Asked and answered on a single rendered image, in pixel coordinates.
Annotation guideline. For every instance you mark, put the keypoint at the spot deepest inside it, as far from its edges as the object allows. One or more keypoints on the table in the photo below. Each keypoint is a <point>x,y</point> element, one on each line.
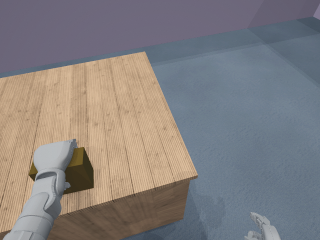
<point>116,110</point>

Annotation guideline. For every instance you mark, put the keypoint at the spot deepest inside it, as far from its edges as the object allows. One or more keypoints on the robot right hand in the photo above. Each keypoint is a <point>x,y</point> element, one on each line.
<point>268,232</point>

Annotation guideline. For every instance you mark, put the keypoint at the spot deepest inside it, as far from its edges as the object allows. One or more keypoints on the sponge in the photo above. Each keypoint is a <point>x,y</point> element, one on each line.
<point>79,172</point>

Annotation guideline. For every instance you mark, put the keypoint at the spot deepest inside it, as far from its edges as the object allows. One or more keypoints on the robot left hand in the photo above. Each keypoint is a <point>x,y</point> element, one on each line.
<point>55,155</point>

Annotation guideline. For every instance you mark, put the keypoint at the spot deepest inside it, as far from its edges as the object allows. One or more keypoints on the left robot forearm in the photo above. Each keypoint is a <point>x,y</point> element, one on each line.
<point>42,208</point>

